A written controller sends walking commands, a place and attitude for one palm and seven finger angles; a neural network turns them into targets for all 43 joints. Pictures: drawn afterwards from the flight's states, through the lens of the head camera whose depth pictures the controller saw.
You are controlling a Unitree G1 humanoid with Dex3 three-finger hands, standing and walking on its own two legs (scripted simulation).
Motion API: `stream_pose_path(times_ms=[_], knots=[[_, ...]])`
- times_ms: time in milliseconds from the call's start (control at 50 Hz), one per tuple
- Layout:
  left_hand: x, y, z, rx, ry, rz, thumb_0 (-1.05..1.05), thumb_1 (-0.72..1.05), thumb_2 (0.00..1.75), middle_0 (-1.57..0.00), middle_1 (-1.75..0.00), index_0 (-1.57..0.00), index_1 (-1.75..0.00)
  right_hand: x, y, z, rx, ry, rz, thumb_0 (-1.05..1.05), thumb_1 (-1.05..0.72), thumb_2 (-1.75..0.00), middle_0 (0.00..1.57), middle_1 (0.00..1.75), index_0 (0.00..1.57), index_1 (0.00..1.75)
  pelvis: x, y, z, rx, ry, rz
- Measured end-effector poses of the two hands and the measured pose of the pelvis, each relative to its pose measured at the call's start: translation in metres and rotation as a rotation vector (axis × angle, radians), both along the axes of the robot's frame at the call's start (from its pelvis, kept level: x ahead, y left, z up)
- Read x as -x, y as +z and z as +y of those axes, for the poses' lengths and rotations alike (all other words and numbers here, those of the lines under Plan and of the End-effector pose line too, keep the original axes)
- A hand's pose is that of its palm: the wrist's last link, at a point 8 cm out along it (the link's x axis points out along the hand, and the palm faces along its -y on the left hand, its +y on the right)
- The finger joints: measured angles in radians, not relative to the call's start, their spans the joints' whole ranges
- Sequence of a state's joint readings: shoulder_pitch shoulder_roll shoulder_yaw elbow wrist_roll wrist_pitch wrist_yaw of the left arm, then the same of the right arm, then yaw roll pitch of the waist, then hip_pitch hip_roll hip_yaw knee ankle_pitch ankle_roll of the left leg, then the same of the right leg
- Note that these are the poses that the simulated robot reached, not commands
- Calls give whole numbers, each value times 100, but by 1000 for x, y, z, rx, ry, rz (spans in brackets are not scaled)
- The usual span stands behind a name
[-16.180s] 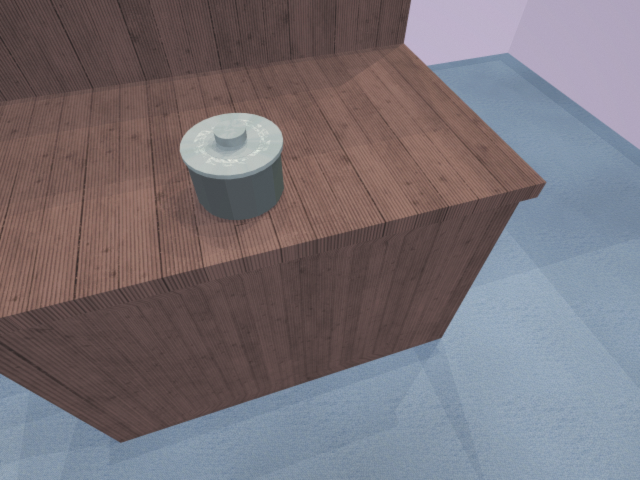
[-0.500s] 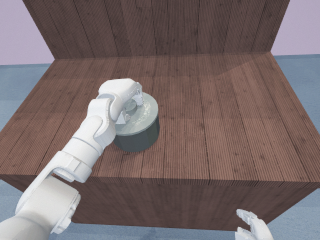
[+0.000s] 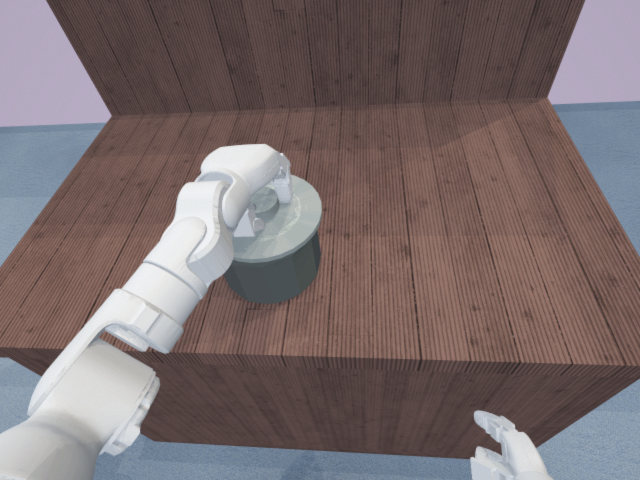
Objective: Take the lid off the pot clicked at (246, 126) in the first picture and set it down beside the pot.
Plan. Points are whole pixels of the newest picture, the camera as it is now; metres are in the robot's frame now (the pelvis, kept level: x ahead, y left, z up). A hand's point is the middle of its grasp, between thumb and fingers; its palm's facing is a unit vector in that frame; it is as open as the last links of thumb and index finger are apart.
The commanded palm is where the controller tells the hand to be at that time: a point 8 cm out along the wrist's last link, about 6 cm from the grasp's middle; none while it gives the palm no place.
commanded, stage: lift the lid straight up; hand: left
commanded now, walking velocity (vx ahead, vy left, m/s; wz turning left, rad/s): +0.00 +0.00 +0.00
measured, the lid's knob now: (260, 203) +0.45 +0.10 +0.10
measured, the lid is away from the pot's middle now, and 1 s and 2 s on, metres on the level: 0.01 0.02 0.04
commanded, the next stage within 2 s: move the lid sideways beside the pot in 1.54 s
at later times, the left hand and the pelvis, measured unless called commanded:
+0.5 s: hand (238, 183) +0.42 +0.11 +0.17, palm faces -0.21 -0.06 -0.98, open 7.8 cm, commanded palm +0.40 +0.12 +0.26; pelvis +0.00 +0.00 +0.00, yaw +0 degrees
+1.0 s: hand (236, 147) +0.43 +0.10 +0.21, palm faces -0.14 -0.05 -0.99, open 7.8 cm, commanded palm +0.40 +0.11 +0.30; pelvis -0.01 +0.01 +0.00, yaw +0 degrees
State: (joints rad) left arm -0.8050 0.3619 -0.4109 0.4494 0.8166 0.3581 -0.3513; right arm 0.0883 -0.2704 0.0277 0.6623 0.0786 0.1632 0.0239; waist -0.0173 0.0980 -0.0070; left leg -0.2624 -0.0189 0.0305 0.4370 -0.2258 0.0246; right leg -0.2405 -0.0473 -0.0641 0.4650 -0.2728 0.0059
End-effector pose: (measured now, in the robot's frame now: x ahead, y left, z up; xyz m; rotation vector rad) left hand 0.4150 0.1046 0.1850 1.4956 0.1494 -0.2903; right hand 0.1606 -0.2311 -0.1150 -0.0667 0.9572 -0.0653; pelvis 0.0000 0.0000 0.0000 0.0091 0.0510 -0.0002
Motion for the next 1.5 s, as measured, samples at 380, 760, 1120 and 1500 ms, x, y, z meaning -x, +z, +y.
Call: stream_pose_path(times_ms=[380, 760, 1120, 1500], knots=[[2, 33, 3, 21, -15, -68, 2, 7, 103, -69, -76, -75, -82, -9, 6, 0, -1, 13, -31, 1, -91, -89, 20, 30, 20, 30, 0, 1, 2, 0, -5, -5], [1, 62, 11, -5, 4, -94, 2, 7, 103, -69, -76, -75, -82, -10, 8, 15, 2, 49, -43, 1, -91, -89, 20, 30, 20, 30, 8, 2, 7, 1, 11, -10], [3, 95, -3, 11, -52, -178, 2, 6, 103, -70, -76, -76, -82, -3, 6, 12, 1, 40, -40, 1, -91, -89, 20, 30, 20, 30, 8, 2, 9, -1, -1, -13], [1, 120, -13, -2, -35, -217, 2, 6, 104, -70, -76, -76, -83, -21, 12, 17, -12, 77, -87, 1, -91, -89, 20, 30, 20, 30, 10, 2, 3, -4, 8, -7]])
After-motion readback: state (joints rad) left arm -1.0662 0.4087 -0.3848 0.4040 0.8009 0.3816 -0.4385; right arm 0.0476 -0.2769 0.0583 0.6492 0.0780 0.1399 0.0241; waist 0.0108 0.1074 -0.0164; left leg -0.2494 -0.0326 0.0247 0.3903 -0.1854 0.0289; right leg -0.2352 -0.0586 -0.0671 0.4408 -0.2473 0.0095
